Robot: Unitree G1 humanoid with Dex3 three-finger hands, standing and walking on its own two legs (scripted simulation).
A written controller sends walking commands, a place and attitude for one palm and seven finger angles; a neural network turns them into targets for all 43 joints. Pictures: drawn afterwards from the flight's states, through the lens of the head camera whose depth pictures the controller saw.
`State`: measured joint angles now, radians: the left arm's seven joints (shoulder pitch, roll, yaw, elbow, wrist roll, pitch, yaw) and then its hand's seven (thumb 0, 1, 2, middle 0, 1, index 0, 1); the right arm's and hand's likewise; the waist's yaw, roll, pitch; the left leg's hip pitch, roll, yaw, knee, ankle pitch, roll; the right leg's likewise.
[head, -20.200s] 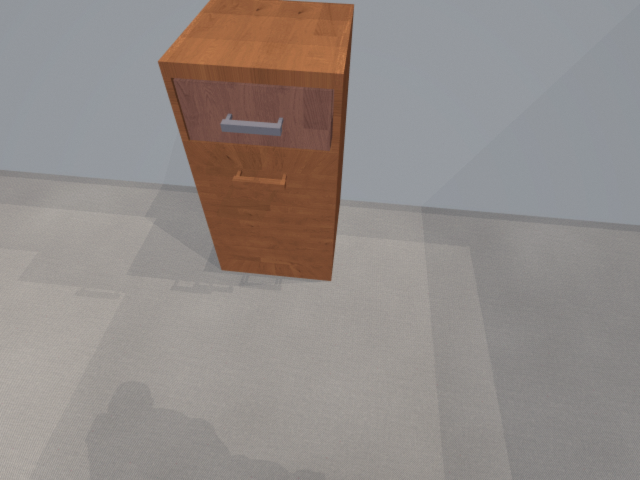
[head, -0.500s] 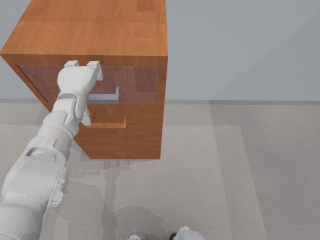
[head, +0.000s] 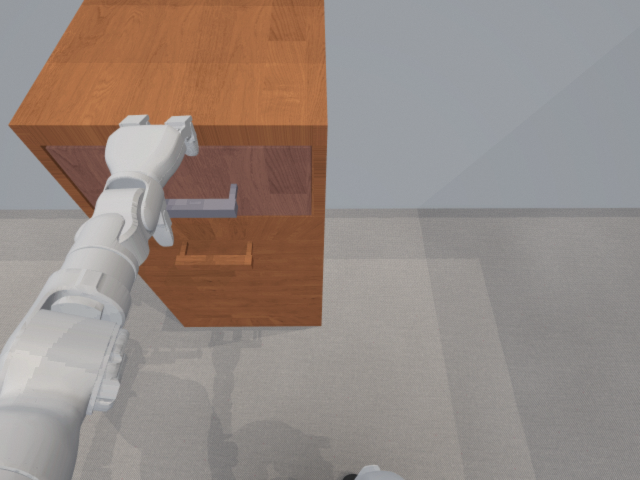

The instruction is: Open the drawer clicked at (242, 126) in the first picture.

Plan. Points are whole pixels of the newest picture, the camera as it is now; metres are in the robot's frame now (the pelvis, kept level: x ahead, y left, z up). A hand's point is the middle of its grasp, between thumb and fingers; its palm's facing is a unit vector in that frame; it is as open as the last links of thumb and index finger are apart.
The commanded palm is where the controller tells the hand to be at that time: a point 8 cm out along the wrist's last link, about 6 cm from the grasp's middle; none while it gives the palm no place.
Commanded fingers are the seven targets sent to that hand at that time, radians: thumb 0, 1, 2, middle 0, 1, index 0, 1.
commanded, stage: lift the hand off the handle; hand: left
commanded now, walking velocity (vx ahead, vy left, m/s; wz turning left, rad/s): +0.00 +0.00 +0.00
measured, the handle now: (191, 198) +0.55 +0.18 -0.04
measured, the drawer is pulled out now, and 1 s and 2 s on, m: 0.00 0.00 0.00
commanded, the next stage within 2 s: draw the hand back to the body in 0.54 s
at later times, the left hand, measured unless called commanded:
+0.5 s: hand (155, 164) +0.50 +0.18 +0.08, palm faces -0.07 -0.02 -1.00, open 13.3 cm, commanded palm +0.50 +0.19 +0.16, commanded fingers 0.00 -0.50 0.30 -0.30 -1.20 -0.30 -1.20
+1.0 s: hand (108, 209) +0.42 +0.22 +0.10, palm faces -0.02 -0.05 -1.00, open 13.8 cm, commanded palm +0.39 +0.23 +0.17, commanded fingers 0.00 -0.50 0.30 -0.30 -1.20 -0.30 -1.20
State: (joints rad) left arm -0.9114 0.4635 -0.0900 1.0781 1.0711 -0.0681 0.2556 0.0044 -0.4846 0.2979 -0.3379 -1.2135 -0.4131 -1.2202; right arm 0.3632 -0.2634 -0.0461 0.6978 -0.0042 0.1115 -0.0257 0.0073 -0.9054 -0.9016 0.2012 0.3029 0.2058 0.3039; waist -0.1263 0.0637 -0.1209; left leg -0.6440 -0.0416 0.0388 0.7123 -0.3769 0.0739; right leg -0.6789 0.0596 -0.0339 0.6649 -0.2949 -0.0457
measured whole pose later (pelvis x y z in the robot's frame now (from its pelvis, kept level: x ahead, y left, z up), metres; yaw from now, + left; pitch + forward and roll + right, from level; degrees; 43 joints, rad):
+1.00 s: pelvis +0.01 +0.00 +0.02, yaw -1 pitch +10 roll -1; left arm -0.49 0.48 -0.07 0.57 0.97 -0.05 0.09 0.00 -0.48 0.30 -0.32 -1.21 -0.32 -1.21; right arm 0.28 -0.28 -0.05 0.64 0.04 0.18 -0.01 0.01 -0.91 -0.90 0.20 0.30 0.20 0.30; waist -0.01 0.08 -0.12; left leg -0.38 -0.05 0.06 0.54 -0.33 0.08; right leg -0.43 0.06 0.00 0.52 -0.26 -0.04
